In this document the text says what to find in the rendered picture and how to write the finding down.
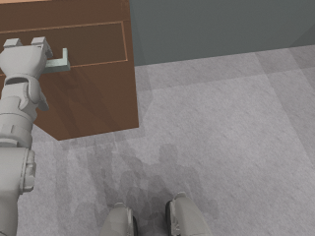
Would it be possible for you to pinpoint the robot left shin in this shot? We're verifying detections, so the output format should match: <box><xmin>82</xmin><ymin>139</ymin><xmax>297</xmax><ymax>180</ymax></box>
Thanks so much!
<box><xmin>114</xmin><ymin>203</ymin><xmax>134</xmax><ymax>236</ymax></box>

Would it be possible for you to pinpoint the handle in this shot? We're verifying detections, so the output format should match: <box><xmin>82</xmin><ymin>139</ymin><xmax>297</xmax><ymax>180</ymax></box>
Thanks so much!
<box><xmin>42</xmin><ymin>48</ymin><xmax>71</xmax><ymax>74</ymax></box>

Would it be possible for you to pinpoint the left robot forearm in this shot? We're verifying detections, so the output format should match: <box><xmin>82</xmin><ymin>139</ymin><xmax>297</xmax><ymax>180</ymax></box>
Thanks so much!
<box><xmin>0</xmin><ymin>74</ymin><xmax>40</xmax><ymax>150</ymax></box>

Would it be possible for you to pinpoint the robot right thigh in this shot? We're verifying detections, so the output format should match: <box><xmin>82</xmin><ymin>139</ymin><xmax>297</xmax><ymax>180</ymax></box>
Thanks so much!
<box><xmin>169</xmin><ymin>197</ymin><xmax>215</xmax><ymax>236</ymax></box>

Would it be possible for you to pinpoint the cabinet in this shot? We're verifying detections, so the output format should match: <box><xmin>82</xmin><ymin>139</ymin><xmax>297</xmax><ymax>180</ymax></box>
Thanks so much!
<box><xmin>0</xmin><ymin>0</ymin><xmax>139</xmax><ymax>141</ymax></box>

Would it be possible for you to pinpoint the drawer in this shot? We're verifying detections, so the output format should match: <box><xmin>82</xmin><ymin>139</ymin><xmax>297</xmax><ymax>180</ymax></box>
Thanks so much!
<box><xmin>0</xmin><ymin>21</ymin><xmax>126</xmax><ymax>75</ymax></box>

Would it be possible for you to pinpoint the left robot hand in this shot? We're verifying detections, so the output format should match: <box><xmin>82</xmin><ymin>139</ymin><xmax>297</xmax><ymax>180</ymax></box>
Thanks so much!
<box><xmin>0</xmin><ymin>36</ymin><xmax>53</xmax><ymax>111</ymax></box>

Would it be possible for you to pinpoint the left robot upper arm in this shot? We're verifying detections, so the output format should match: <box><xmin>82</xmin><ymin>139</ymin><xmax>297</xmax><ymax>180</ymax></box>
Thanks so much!
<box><xmin>0</xmin><ymin>147</ymin><xmax>36</xmax><ymax>236</ymax></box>

